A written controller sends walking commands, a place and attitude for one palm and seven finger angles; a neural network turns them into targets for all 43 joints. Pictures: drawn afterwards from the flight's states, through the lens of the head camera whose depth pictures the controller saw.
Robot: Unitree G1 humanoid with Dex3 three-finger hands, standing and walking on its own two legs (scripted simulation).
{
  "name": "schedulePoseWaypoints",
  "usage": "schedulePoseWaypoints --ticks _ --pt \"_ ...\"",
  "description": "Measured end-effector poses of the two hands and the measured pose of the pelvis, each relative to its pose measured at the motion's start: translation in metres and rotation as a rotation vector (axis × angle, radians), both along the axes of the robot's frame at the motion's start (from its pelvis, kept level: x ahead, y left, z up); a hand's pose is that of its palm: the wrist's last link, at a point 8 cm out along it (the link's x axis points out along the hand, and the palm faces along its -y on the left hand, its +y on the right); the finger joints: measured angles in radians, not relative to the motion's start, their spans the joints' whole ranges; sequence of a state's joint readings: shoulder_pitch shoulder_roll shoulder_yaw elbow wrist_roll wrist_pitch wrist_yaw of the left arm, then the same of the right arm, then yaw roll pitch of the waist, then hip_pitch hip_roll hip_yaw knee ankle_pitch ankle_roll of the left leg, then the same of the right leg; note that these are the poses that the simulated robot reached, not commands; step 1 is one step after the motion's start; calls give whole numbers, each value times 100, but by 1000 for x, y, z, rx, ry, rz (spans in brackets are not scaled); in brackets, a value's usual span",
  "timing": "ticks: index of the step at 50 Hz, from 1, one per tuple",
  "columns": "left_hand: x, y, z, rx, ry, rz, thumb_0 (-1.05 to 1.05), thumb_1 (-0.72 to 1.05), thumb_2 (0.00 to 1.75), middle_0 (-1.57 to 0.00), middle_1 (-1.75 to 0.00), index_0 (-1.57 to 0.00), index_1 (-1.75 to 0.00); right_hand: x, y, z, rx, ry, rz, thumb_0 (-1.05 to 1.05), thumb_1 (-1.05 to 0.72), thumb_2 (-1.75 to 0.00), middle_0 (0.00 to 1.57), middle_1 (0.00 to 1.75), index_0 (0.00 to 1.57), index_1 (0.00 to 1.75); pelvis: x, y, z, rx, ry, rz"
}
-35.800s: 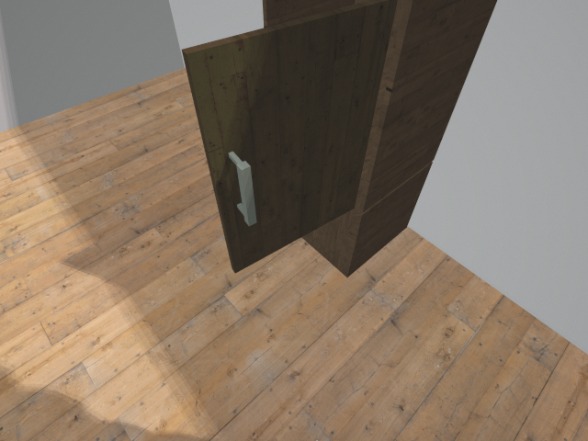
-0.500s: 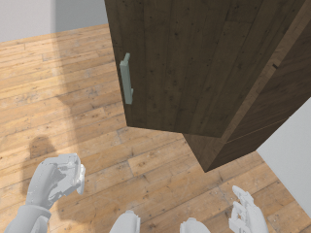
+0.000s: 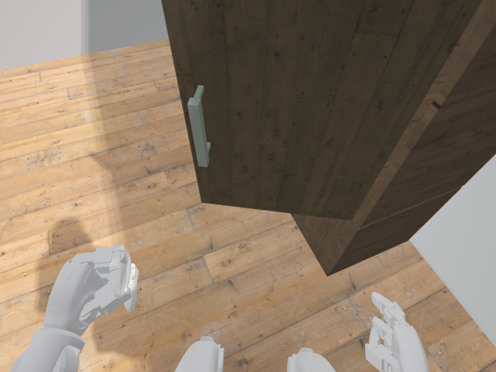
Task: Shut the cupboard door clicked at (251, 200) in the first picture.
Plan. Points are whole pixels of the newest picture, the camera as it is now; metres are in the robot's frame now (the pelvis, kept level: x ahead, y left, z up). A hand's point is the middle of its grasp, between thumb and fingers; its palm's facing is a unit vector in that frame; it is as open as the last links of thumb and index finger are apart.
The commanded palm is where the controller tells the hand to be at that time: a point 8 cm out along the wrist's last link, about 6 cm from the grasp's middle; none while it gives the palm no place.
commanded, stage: bring the fist close to the handle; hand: left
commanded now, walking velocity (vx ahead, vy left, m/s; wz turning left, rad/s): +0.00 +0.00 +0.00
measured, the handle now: (201, 128) +0.54 +0.13 +0.06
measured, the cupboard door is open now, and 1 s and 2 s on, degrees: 60 60 55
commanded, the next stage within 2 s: push the door shut along its arc in 1.36 s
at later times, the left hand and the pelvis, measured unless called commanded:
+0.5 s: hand (173, 222) +0.32 +0.14 +0.07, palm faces -0.11 -0.99 -0.02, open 3.1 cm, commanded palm +0.31 +0.19 +0.07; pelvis +0.00 +0.00 +0.01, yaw +0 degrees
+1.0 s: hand (206, 168) +0.43 +0.10 +0.07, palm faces -0.09 -1.00 -0.02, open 3.1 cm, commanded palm +0.41 +0.16 +0.07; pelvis -0.01 -0.01 +0.00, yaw -1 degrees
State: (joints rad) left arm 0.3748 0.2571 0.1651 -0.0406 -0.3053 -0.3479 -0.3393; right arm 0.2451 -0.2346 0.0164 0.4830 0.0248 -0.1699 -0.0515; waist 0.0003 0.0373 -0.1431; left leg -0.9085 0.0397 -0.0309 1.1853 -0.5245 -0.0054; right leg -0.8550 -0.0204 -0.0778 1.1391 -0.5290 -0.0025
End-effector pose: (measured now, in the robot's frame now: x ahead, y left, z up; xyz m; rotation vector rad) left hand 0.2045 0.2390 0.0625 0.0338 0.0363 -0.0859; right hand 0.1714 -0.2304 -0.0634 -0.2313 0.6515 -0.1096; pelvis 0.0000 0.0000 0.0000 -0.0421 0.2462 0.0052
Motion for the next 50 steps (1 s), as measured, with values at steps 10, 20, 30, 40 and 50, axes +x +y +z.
schedulePoseWaypoints --ticks 10,20,30,40,50 --pt "39 -15 -4 -16 -41 -35 2 90 90 -130 -150 -131 -150 -5 4 -9 -11 23 18 1 -91 -90 20 30 20 30 -5 3 -4 -5 9 8" --pt "88 -35 6 -16 -39 -39 2 90 90 -130 -150 -130 -150 -29 0 -10 12 107 -31 1 -91 -90 20 30 20 30 -2 5 6 10 12 -7" --pt "119 -51 5 -14 -56 -31 2 90 90 -130 -150 -130 -150 -47 -12 -17 10 201 -64 1 -91 -90 20 30 20 30 0 2 10 22 15 -15" --pt "161 -62 7 -10 -65 -11 2 90 90 -130 -150 -130 -150 -61 -22 -25 12 266 -92 1 -91 -90 20 30 20 30 -3 -4 9 29 30 -19" --pt "211 -78 6 -18 -49 -4 2 90 90 -130 -150 -130 -150 -95 -31 -38 8 372 -135 1 -91 -90 20 30 20 30 -8 -8 3 32 65 -22"
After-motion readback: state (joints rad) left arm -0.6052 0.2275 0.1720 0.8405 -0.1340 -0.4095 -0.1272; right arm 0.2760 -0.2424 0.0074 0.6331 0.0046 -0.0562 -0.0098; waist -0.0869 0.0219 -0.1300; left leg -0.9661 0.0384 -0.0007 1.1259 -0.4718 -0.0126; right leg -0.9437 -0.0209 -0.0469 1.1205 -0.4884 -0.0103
